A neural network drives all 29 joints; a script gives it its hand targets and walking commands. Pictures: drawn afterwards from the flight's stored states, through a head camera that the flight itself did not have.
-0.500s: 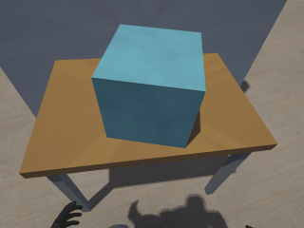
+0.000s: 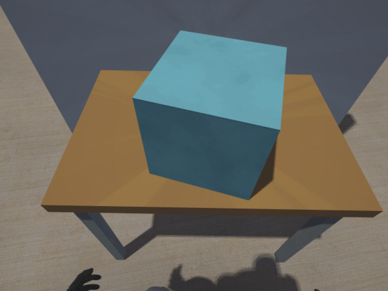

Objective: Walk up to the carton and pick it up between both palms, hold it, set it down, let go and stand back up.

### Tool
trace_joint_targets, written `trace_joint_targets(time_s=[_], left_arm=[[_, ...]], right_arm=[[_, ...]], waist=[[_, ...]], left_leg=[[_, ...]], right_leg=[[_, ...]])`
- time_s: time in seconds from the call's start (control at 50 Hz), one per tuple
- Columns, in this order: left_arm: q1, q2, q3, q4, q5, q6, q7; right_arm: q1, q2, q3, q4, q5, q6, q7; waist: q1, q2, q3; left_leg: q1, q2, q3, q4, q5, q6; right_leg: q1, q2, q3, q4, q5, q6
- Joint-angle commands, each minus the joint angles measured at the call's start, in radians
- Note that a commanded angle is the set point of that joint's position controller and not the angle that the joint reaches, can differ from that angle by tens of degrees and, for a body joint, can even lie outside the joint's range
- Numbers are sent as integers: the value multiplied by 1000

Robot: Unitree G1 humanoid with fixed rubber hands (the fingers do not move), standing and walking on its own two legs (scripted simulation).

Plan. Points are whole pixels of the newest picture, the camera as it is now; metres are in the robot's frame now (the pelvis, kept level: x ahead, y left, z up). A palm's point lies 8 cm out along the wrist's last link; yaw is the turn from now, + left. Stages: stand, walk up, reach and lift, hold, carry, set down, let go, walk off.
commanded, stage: walk up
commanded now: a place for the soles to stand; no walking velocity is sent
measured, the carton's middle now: (214, 114) +0.52 -0.03 +0.04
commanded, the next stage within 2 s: none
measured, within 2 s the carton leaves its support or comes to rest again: neither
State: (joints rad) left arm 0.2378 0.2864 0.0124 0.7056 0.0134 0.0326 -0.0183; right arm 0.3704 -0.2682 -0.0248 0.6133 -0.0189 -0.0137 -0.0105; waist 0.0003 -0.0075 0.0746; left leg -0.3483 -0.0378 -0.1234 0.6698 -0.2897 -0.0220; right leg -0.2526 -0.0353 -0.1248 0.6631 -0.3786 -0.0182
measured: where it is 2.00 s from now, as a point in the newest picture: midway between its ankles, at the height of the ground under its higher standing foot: outside the picture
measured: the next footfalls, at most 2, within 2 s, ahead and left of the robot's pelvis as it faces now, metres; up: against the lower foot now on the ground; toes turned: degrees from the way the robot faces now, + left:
none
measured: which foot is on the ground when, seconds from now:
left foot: down 0.00-1.00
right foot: down 0.00-1.00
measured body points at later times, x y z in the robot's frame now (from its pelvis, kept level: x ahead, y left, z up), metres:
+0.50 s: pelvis +0.01 -0.03 -0.02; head +0.04 -0.01 +0.43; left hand +0.12 +0.26 -0.13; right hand +0.16 -0.29 -0.10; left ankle +0.04 +0.13 -0.72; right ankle -0.01 -0.11 -0.72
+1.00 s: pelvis -0.01 -0.06 -0.01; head +0.01 -0.06 +0.44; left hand +0.02 +0.22 -0.12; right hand +0.18 -0.30 -0.10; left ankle +0.04 +0.10 -0.72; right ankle +0.00 -0.16 -0.72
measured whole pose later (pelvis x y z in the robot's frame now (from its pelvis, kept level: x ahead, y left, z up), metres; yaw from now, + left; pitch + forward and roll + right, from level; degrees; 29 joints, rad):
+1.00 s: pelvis -0.01 -0.06 -0.01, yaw +10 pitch -4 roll +0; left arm 0.32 0.30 0.01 0.70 0.00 0.03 -0.02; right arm 0.22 -0.26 -0.03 0.64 -0.02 0.02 -0.01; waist 0.01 -0.01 0.10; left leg -0.36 -0.01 -0.09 0.68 -0.26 -0.03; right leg -0.24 -0.02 -0.09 0.72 -0.42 -0.03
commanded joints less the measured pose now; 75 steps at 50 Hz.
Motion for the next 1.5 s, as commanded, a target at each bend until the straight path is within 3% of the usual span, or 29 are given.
trace_joint_targets(time_s=[0.0, 0.06, 0.14, 0.2, 0.3, 0.36, 0.4, 0.44, 0.46, 0.48, 0.5, 0.56, 0.6, 0.62, 0.64, 0.66, 0.68, 0.7, 0.72, 0.76, 0.82, 0.84, 0.86, 0.88, 0.92, 0.94, 0.98, 1.2, 1.48], left_arm=[[-14, 159, 39, -101, 8, -10, 7], [-17, 164, 42, -108, 10, -7, 8], [-27, 192, 48, -107, 4, -5, 9], [-45, 196, 49, -116, 4, 4, 8], [-67, 190, 48, -141, 7, 24, 2], [-43, 167, 37, -149, 8, 26, 0], [-23, 167, 38, -148, 12, 16, 0], [1, 186, 47, -138, 12, 1, 2], [23, 207, 57, -129, 12, -8, 5], [49, 224, 59, -117, 8, -13, 10], [54, 224, 60, -112, 13, -15, 15], [76, 215, 51, -110, 23, -12, 25], [14, 210, 35, -124, 18, -7, 23], [-34, 209, 29, -133, 13, -4, 16], [-53, 185, 21, -147, 12, -2, 10], [-42, 156, 7, -158, 4, 3, 6], [-13, 129, 5, -156, -7, 19, 9], [8, 125, 12, -143, -3, 39, 13], [14, 128, 21, -139, 1, 45, 14], [61, 136, 28, -122, -3, 27, 13], [206, 150, 43, -76, -9, -21, 6], [202, 198, 59, -73, -1, -34, 6], [115, 236, 66, -83, -7, -40, 10], [41, 238, 68, -92, -12, -34, 13], [-22, 179, 44, -108, -22, -35, 5], [-3, 162, 39, -116, -26, -37, 4], [63, 165, 43, -99, -25, -40, 8], [89, 152, 41, -108, -24, -45, 6], [111, 142, 41, -108, -18, -40, 8]], right_arm=[[35, -185, -64, -95, 3, -15, -14], [28, -183, -62, -98, 4, -9, -16], [13, -148, -53, -112, 8, -4, -18], [17, -151, -57, -118, 5, -3, -20], [19, -199, -75, -118, 3, 2, -22], [-20, -237, -83, -122, 0, 3, -24], [-41, -233, -76, -119, 0, 3, -25], [-70, -205, -64, -123, 4, 4, -24], [-98, -177, -56, -132, 6, 6, -23], [-101, -141, -45, -132, 5, 9, -30], [-86, -125, -42, -125, -5, 12, -38], [-98, -99, -39, -114, -12, 10, -38], [-80, -80, -39, -105, 5, -7, -27], [-42, -91, -47, -96, 6, -17, -22], [-5, -137, -64, -80, 3, -24, -21], [15, -202, -81, -66, -1, -22, -25], [1, -229, -89, -55, 1, -13, -31], [0, -241, -97, -52, -4, -3, -37], [-28, -244, -96, -53, -10, 1, -41], [-101, -217, -81, -75, -18, 5, -45], [-228, -184, -60, -95, -7, 8, -28], [-224, -134, -47, -104, 1, 10, -15], [-191, -87, -36, -93, 10, 15, -8], [-149, -94, -44, -71, 6, 18, -9], [-130, -115, -51, -49, -2, 13, 3], [-150, -124, -50, -45, 4, 7, 9], [-171, -125, -47, -35, 8, 3, 15], [-150, -125, -30, 5, 0, -4, 3], [-141, -138, -21, 16, 9, -3, 8]], waist=[[10, 50, -86], [15, 58, -110], [23, 13, -107], [19, -3, -108], [6, 18, -70], [19, 111, -53], [28, 118, -61], [45, 58, -80], [64, -15, -67], [71, -72, -62], [62, -71, -49], [58, -54, -30], [14, -54, -26], [-19, -35, -55], [-35, 14, -108], [-55, 65, -162], [-43, 107, -172], [-47, 123, -140], [-40, 148, -91], [-16, 154, -53], [76, 118, -101], [68, -2, -108], [21, -79, -63], [-8, -34, -33], [-48, 22, 24], [-30, 9, 15], [-8, -17, 11], [2, -90, -43], [13, 54, -79]], left_leg=[[-23, 112, -196, -116, 214, 98], [-43, 99, -194, -87, 224, 99], [-22, 26, -49, 54, 286, 51], [11, 37, -40, 60, 313, 54], [-5, 86, -193, 9, 323, 115], [-86, 150, -370, -124, 226, 179], [-107, 154, -405, -145, 200, 182], [-147, 88, -293, -70, 183, 121], [-163, 9, -144, 78, 205, 63], [-173, -37, -25, 172, 51, 21], [-194, -19, 29, 216, -167, 11], [-201, 25, 48, 222, -260, 14], [-56, 45, 54, 22, -53, 37], [88, 69, 22, -77, 220, 58], [196, 111, -111, -85, 417, 104], [242, 216, -310, -126, 440, 189], [179, 317, -485, -209, 324, 284], [89, 354, -531, -278, 92, 341], [52, 357, -538, -315, -44, 345], [62, 322, -440, -303, -1, 301], [-35, 194, -204, -130, 162, 146], [-89, 99, -83, 8, 111, 71], [-98, 9, 40, 67, -29, 8], [4, 24, 75, 27, -128, 14], [152, 61, 15, -113, -4, 41], [142, 71, -26, -123, 42, 51], [101, 66, -17, -103, 85, 44], [106, 95, 20, -152, 159, 34], [109, 135, 15, -166, 275, 58]], right_leg=[[49, -90, 106, -90, 171, -46], [84, -99, 114, -88, 183, -55], [80, -187, 121, -153, 268, -116], [54, -190, 76, -117, 319, -119], [2, -120, 49, -13, 220, -69], [28, -53, 76, 56, 128, -28], [61, -46, 104, 18, 101, -23], [138, -95, 140, -92, 139, -53], [163, -181, 188, -189, 208, -80], [172, -304, 239, -254, 360, -117], [183, -387, 274, -253, 489, -163], [191, -377, 201, -194, 688, -155], [100, -293, 82, -139, 671, -93], [18, -240, 12, -72, 592, -58], [-58, -161, -36, 44, 472, -17], [-114, -102, -38, 179, 304, 22], [-103, -48, 13, 218, -109, 46], [-82, -38, 81, 274, -340, 38], [-116, -46, 120, 296, -335, 31], [-156, -51, 133, 210, -258, 28], [76, -48, 139, -187, 117, -1], [110, -132, 271, -281, 148, -38], [35, -242, 414, -337, 124, -76], [-95, -275, 414, -342, 9, -121], [-240, -192, 302, -323, -92, -65], [-212, -127, 239, -311, -92, -28], [-146, -123, 248, -342, -50, 2], [-17, -109, 195, -309, 152, -34], [26, -68, 183, -217, 244, -37]])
